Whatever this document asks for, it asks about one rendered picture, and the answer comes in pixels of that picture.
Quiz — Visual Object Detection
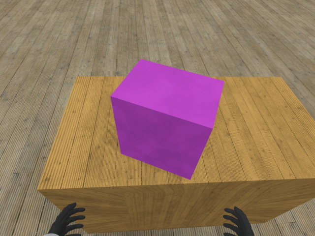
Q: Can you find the right robot hand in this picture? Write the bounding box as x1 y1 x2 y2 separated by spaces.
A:
223 206 254 236

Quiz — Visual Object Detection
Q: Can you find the carton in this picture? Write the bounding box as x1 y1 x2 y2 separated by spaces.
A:
110 59 224 180

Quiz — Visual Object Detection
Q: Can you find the left robot hand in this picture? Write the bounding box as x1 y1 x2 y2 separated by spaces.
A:
48 203 85 236

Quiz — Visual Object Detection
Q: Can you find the pedestal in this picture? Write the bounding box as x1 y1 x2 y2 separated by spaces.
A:
37 76 315 234

